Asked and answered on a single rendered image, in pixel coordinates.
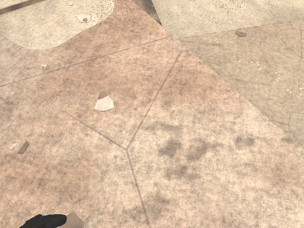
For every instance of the robot left hand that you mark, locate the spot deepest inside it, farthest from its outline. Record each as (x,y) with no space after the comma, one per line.
(48,221)

